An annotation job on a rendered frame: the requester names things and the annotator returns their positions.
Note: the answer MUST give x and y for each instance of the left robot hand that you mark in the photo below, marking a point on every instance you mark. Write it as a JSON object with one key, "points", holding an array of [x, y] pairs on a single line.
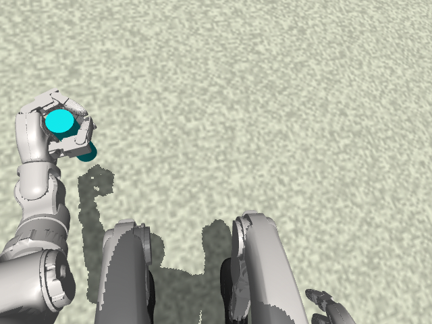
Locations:
{"points": [[35, 142]]}

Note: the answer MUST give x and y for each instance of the can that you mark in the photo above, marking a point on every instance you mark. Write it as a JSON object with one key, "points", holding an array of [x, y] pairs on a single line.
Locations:
{"points": [[63, 124]]}

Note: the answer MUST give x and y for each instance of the right robot hand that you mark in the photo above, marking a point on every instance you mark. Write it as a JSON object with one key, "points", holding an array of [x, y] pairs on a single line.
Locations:
{"points": [[336, 313]]}

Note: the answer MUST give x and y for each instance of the left robot arm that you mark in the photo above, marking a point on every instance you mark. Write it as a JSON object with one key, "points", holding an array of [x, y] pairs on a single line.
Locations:
{"points": [[35, 278]]}

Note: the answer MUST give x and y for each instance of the right robot foot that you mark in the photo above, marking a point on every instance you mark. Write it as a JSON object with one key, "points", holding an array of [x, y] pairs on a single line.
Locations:
{"points": [[226, 285]]}

